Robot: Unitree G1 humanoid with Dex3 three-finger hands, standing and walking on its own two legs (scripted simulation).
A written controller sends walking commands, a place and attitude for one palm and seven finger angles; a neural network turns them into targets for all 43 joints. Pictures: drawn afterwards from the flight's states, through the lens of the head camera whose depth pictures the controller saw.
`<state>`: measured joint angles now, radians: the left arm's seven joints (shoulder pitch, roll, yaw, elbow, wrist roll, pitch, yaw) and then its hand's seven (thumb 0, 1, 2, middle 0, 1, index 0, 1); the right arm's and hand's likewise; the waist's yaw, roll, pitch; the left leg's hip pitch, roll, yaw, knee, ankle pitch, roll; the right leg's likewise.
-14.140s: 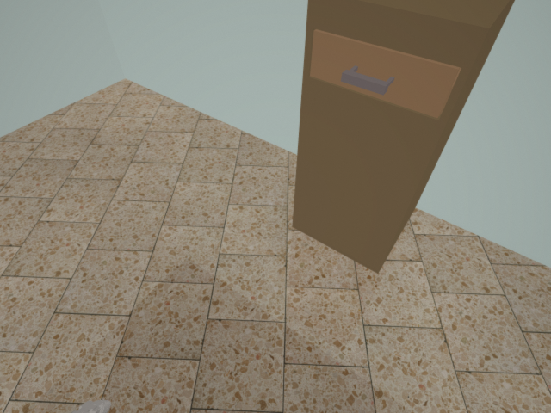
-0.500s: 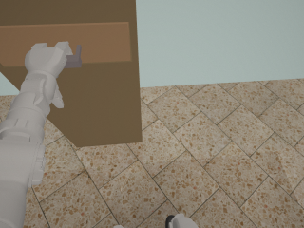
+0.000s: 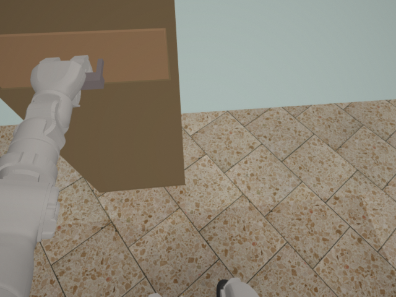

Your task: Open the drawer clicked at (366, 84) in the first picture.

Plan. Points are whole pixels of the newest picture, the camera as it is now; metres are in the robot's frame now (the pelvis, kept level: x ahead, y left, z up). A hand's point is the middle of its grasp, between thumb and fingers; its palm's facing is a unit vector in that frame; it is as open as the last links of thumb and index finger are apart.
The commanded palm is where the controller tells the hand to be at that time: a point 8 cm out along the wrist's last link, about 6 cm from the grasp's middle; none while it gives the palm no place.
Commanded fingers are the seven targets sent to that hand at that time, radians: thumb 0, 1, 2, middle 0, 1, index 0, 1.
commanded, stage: close the thumb around the handle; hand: left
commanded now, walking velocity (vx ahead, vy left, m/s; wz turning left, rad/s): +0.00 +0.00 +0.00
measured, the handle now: (73, 73) +0.57 +0.22 +0.08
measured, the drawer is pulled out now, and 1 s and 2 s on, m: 0.00 0.04 0.20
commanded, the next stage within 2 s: pull the drawer open in 0.10 s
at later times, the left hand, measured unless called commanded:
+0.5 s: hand (72, 102) +0.51 +0.22 +0.06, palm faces -0.05 -0.04 -1.00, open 5.5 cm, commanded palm +0.47 +0.23 +0.11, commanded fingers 0.00 0.90 0.90 -0.40 -1.35 -0.40 -1.35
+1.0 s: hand (69, 114) +0.48 +0.22 +0.06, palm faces -0.06 +0.00 -1.00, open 5.6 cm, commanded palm +0.46 +0.23 +0.11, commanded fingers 0.00 0.90 0.90 -0.40 -1.35 -0.40 -1.35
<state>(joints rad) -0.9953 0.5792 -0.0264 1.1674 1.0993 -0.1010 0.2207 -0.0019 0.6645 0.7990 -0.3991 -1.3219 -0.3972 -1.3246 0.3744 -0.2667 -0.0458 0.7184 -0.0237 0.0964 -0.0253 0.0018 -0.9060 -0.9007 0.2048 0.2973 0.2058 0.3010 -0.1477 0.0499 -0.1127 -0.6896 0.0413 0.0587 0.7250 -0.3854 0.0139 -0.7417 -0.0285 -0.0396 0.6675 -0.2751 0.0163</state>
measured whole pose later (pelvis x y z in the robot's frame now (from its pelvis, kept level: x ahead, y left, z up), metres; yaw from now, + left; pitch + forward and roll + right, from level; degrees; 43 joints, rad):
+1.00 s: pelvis +0.02 -0.01 +0.01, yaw +1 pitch +16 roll -1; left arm -0.77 0.48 -0.06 0.94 1.08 -0.10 0.23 -0.01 0.71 0.84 -0.37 -1.35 -0.40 -1.35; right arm 0.25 -0.26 -0.06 0.67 -0.02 0.12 -0.02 0.00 -0.91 -0.90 0.20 0.30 0.20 0.30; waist -0.05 0.05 -0.12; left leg -0.55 0.03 0.03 0.66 -0.39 0.00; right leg -0.61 -0.03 -0.05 0.63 -0.30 0.01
